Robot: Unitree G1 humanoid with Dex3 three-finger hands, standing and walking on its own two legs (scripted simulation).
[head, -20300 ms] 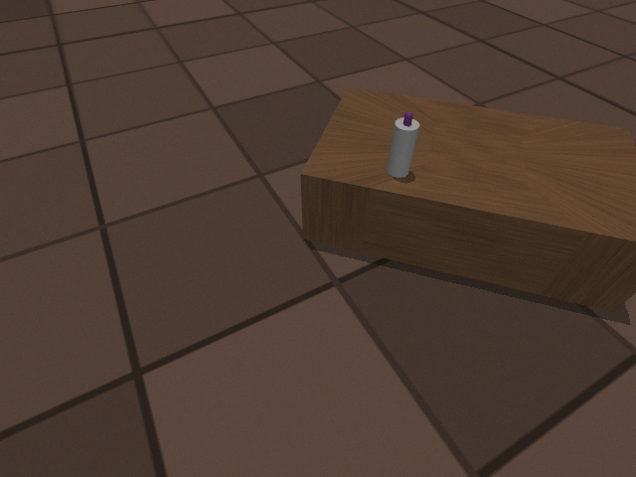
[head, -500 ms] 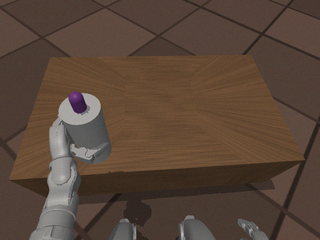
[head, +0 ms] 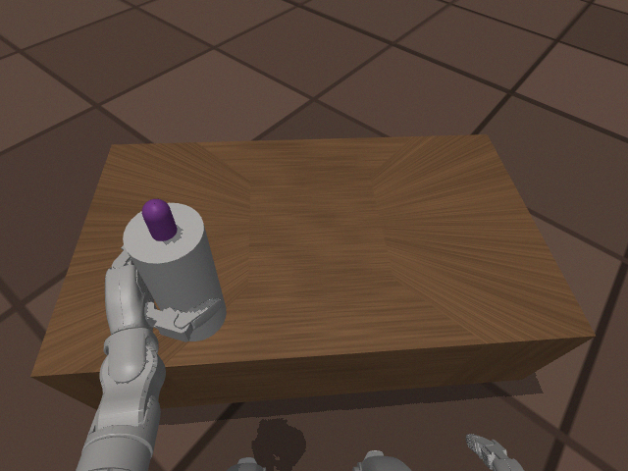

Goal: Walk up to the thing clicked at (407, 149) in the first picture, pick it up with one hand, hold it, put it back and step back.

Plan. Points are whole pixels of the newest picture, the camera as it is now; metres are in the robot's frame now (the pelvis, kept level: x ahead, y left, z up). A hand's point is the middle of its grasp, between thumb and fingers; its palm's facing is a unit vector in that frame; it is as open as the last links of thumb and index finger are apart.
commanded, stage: lift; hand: left
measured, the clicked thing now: (180, 270) +0.36 +0.16 +0.06
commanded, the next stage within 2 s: hold in 0.14 s
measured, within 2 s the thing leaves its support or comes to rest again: neither
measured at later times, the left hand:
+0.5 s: hand (175, 280) +0.35 +0.17 +0.05, palm faces +0.23 -0.97 -0.03, open 11.3 cm
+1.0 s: hand (171, 286) +0.34 +0.17 +0.06, palm faces +0.23 -0.97 -0.02, open 11.3 cm
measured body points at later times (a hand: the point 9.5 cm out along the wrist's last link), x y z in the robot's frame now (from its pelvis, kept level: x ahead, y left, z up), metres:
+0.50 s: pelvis +0.01 +0.00 +0.01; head +0.06 +0.01 +0.46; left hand +0.33 +0.22 +0.05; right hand +0.13 -0.24 -0.10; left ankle +0.01 +0.13 -0.68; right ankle +0.01 -0.12 -0.68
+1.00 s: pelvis +0.01 +0.00 +0.02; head +0.05 +0.01 +0.47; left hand +0.32 +0.22 +0.06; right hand +0.14 -0.24 -0.09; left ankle +0.01 +0.13 -0.68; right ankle +0.01 -0.12 -0.68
